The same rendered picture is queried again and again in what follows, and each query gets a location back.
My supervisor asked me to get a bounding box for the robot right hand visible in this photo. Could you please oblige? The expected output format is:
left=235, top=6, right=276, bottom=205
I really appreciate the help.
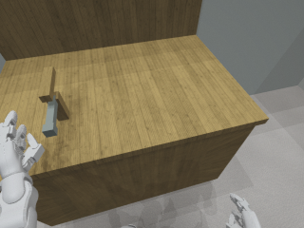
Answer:
left=225, top=193, right=261, bottom=228

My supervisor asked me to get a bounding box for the counter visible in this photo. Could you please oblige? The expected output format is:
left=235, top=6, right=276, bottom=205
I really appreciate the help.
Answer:
left=0, top=0, right=269, bottom=227

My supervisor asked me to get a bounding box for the robot left hand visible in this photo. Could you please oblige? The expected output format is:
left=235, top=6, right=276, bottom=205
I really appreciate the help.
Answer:
left=0, top=110, right=45, bottom=180

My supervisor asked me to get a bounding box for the robot left forearm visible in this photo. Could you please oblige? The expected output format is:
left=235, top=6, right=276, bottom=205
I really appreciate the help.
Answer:
left=0, top=172, right=39, bottom=228

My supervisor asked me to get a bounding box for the tap lever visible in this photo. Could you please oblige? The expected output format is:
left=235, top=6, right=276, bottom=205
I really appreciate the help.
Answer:
left=42, top=95, right=58, bottom=138

